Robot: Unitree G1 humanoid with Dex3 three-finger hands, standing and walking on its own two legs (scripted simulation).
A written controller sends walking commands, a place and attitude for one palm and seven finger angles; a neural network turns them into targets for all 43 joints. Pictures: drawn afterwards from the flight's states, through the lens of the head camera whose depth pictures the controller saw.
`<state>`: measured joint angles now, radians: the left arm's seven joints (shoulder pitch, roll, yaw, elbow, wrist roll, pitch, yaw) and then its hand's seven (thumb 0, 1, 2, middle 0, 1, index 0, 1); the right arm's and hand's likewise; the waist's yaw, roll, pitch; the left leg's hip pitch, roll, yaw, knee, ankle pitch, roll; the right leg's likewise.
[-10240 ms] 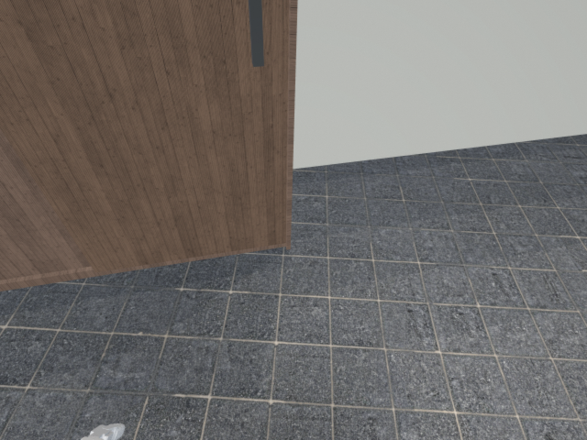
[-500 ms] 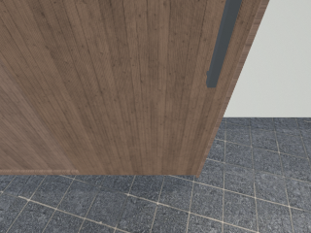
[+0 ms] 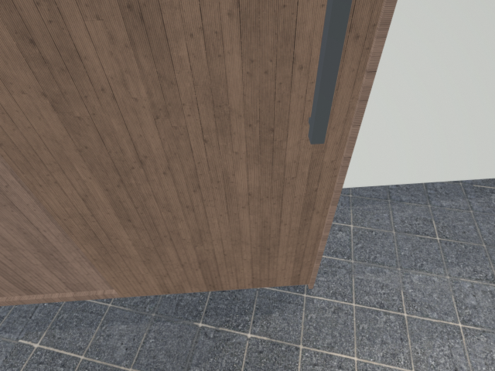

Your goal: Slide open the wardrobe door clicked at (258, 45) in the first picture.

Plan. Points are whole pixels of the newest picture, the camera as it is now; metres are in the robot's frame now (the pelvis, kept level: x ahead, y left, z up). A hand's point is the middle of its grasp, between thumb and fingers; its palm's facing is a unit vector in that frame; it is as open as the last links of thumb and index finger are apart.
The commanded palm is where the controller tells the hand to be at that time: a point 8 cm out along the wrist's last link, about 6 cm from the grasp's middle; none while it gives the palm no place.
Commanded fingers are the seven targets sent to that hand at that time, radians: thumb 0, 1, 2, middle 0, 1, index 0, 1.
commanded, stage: shuffle to correct the standing spot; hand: right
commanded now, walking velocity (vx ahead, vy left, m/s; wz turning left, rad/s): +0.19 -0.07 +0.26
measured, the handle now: (324, 64) +0.55 -0.12 +0.24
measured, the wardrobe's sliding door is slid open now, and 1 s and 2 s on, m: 0.00 0.00 0.00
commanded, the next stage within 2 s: come to a stop and stand still in 0.12 s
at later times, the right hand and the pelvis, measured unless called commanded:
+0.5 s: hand (363, 362) +0.19 -0.20 -0.18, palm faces -0.07 +0.98 -0.21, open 7.3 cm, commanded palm none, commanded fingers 0.00 -0.90 -0.90 0.20 0.30 0.20 0.30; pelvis +0.10 -0.02 +0.00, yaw +4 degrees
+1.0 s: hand out of the picture +0.14 -0.21 -0.19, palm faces +0.03 +0.98 -0.18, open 7.3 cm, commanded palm none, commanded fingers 0.00 -0.90 -0.90 0.20 0.30 0.20 0.30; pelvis +0.08 -0.03 -0.01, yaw +4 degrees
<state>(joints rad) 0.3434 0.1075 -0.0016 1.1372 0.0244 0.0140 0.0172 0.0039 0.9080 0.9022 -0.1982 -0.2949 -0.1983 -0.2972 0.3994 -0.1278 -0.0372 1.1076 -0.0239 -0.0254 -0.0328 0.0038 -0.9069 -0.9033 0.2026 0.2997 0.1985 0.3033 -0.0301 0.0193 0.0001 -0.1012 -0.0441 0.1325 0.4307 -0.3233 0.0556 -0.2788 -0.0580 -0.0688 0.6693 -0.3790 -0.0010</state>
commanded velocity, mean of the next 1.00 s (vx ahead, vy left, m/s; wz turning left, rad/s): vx -0.03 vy -0.01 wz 0.04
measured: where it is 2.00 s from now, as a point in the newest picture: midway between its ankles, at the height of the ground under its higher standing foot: outside the picture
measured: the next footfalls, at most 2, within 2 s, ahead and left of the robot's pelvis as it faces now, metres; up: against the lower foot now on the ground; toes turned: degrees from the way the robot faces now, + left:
left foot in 0.58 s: +0.20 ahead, +0.10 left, +0.00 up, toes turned +11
right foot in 0.96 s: +0.12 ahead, -0.10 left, +0.00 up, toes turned +1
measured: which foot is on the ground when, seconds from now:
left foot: down 0.00-0.12, up 0.14-0.56, down 0.58-0.96, up 0.98-1.00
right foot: down 0.00-0.58, up 0.60-0.94, down 0.96-1.00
